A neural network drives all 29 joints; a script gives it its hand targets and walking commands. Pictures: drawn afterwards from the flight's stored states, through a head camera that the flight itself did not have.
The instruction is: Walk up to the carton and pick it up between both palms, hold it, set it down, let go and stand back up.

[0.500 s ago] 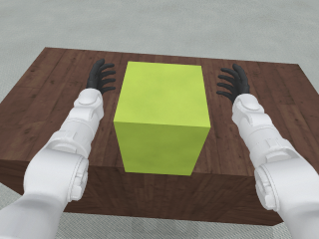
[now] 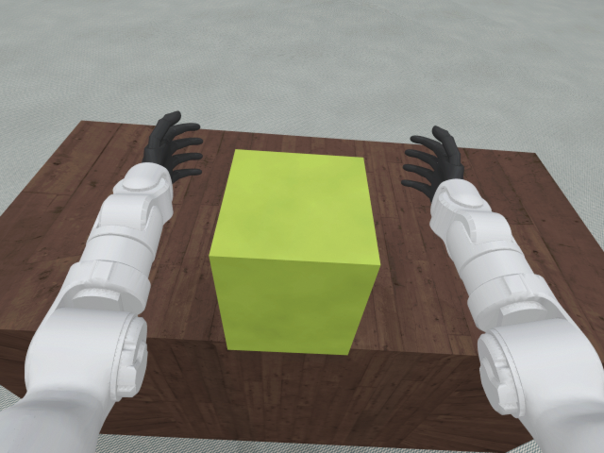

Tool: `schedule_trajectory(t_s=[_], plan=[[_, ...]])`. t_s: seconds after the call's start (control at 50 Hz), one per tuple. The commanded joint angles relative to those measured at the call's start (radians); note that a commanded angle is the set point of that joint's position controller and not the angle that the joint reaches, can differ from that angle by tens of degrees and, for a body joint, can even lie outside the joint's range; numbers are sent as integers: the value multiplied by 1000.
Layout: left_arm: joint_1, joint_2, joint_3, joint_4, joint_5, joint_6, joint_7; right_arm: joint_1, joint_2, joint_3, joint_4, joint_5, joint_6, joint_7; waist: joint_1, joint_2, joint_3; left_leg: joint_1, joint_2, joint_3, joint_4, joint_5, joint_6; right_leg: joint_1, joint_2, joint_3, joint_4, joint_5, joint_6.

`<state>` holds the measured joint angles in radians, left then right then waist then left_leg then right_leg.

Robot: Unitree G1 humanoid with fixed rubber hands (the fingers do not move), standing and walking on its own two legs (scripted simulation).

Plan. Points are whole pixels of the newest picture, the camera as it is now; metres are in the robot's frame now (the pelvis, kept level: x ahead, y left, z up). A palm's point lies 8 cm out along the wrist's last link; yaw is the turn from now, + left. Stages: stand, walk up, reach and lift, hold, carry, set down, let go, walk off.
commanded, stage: set down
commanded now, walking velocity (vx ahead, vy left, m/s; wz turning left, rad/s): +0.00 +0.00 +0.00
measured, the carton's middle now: (293, 256) +0.43 +0.02 +0.01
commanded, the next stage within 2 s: none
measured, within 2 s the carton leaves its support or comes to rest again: neither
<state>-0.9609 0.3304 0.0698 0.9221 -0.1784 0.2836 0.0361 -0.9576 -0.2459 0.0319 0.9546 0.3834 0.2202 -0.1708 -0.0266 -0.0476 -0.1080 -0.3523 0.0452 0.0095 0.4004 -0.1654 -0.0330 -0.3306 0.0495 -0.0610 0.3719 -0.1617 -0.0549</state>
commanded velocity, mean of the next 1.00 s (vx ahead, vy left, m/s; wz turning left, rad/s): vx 0.00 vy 0.00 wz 0.00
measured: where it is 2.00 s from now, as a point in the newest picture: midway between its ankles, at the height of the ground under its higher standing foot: outside the picture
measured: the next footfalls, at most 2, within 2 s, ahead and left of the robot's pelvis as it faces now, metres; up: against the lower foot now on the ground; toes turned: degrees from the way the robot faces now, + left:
none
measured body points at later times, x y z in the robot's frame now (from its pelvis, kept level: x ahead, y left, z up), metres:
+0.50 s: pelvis +0.01 +0.01 +0.00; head +0.01 +0.02 +0.45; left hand +0.38 +0.22 +0.08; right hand +0.37 -0.18 +0.08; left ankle +0.02 +0.14 -0.74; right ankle +0.01 -0.08 -0.74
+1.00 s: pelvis +0.01 +0.02 +0.00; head +0.00 +0.03 +0.45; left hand +0.30 +0.22 +0.02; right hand +0.29 -0.18 +0.03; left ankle +0.02 +0.14 -0.74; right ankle +0.01 -0.08 -0.74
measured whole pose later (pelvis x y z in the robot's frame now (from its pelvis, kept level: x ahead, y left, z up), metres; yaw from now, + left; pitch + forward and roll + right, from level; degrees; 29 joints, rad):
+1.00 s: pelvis +0.01 +0.02 +0.00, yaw -1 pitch -1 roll +0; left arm -0.10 0.21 -0.02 0.48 -0.18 -0.07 0.07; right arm -0.06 -0.13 -0.04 0.45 0.19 -0.05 -0.04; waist 0.03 -0.04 -0.03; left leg -0.17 0.02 0.05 0.37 -0.19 -0.01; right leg -0.18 0.02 -0.02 0.39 -0.20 -0.03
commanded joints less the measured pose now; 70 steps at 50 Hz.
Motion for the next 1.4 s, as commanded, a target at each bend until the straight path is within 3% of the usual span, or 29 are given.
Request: schedule_trajectory(t_s=[0.0,0.08,0.14,0.22,0.3,0.32,0.4,0.48,0.56,0.68,0.76,0.8,0.9,0.98,1.04,1.22,1.3,1.38], plan=[[-214,137,84,-283,75,0,-27,-228,-135,1,-238,20,-59,-7,38,90,-444,248,-67,17,-20,375,2,366,-18,50,1,511,101],[-282,137,67,-402,34,-8,-13,-280,-130,-49,-380,-22,-63,6,36,82,-417,295,-60,22,-29,287,11,246,-14,35,-41,300,90],[-277,131,50,-468,-19,-33,2,-275,-125,-75,-506,-53,-69,21,30,58,-450,289,-54,23,-22,233,24,208,-19,43,-38,239,89],[-146,125,55,-556,-37,-68,-1,-139,-106,-79,-610,-73,-88,29,26,44,-549,287,-56,18,5,304,26,278,-27,62,0,373,93],[152,62,91,-594,36,-67,-51,162,-77,-51,-570,-80,-129,25,6,60,-474,342,-62,7,13,432,4,351,-30,66,0,540,88],[109,77,94,-602,42,-68,-58,121,-84,-58,-573,-87,-137,22,9,67,-444,324,-64,8,4,401,7,327,-35,69,-5,513,89],[199,34,83,-623,59,-57,-50,215,-65,-71,-591,-110,-145,27,14,72,-317,345,-63,15,-31,310,13,267,-26,58,-47,330,79],[218,17,56,-707,35,-92,-28,232,-50,-90,-705,-125,-176,43,29,77,-279,318,-60,19,-33,266,12,222,-19,55,-53,223,69],[240,10,37,-716,20,-137,-3,285,-35,-95,-708,-136,-187,71,34,86,-247,316,-55,17,-43,207,15,181,-25,60,-58,134,61],[473,-32,34,-691,55,-206,-22,505,-22,-70,-686,-151,-248,91,42,62,-215,344,-53,10,-42,282,12,241,-30,78,-62,223,54],[564,-40,6,-692,52,-272,-18,590,-6,-83,-724,-179,-295,103,51,54,-185,326,-48,11,-59,240,16,223,-35,87,-73,170,46],[495,-26,-8,-689,35,-301,-1,535,-13,-107,-740,-194,-298,111,52,59,-153,277,-48,13,-73,157,21,193,-38,89,-78,83,39],[536,-33,-65,-649,-11,-398,36,585,16,-102,-733,-197,-321,136,56,50,-107,252,-40,1,-86,64,26,144,-50,105,-81,-26,32],[600,-41,-81,-569,-13,-450,39,650,27,-93,-653,-203,-343,142,52,50,-103,250,-37,-9,-75,64,26,153,-61,119,-72,-20,22],[646,-40,-80,-548,-3,-484,33,679,21,-80,-608,-195,-379,140,51,46,-122,269,-36,-12,-53,132,18,174,-58,122,-60,42,22],[892,-52,-74,-551,46,-598,6,886,32,-40,-527,-194,-536,133,45,58,-95,332,-44,-16,-14,296,-5,213,-45,111,-52,196,25],[924,-52,-83,-568,47,-627,0,916,25,-41,-534,-207,-591,138,43,58,-46,318,-45,-13,-18,270,-8,206,-45,111,-57,173,21],[903,-44,-105,-564,26,-620,15,907,34,-39,-547,-225,-590,147,38,45,40,248,-46,-6,-46,110,7,181,-59,117,-63,49,14]])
